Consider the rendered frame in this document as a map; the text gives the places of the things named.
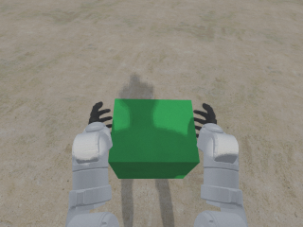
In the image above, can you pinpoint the robot right upper arm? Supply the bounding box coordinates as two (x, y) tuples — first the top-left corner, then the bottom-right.
(193, 210), (247, 227)

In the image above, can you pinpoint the robot right hand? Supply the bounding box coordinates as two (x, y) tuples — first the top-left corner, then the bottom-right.
(193, 103), (217, 138)

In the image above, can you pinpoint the robot left forearm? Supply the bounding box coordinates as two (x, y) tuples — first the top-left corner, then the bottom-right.
(65, 122), (113, 227)

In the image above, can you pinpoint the carton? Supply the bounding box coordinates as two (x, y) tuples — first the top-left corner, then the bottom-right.
(108, 98), (200, 179)

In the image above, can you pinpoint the robot left upper arm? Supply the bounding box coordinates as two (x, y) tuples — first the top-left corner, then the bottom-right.
(67, 211), (119, 227)

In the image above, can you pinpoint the robot right forearm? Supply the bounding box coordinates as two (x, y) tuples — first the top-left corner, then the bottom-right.
(196, 123), (248, 227)

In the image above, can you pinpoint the robot left hand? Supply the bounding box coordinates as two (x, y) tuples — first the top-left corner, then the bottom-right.
(88, 101), (113, 134)

